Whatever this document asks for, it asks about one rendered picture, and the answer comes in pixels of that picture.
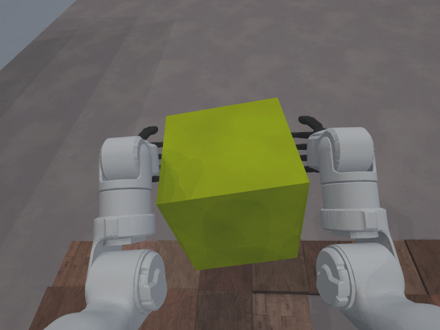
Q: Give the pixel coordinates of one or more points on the left robot upper arm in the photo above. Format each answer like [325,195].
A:
[123,288]

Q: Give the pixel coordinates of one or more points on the robot left hand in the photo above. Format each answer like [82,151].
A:
[150,130]

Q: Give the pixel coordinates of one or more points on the robot right forearm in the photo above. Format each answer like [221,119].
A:
[345,159]

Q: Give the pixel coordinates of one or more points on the carton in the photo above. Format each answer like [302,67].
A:
[232,186]

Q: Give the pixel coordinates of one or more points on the right robot upper arm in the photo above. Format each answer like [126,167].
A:
[364,281]

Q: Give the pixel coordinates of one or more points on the robot right hand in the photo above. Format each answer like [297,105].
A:
[316,126]

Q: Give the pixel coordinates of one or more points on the robot left forearm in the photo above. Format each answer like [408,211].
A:
[126,167]

